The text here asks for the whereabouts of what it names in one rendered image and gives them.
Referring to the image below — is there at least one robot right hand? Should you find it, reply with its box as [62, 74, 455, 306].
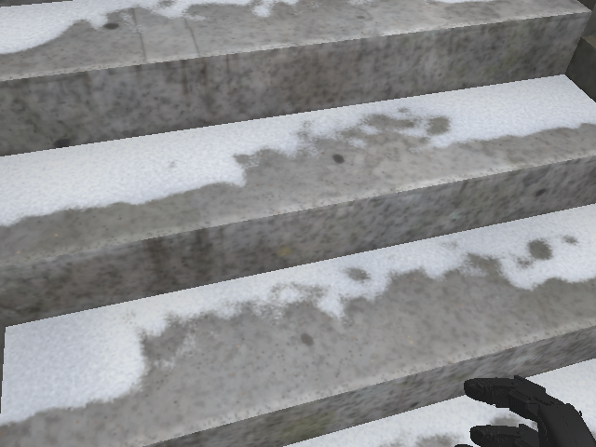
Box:
[454, 375, 596, 447]

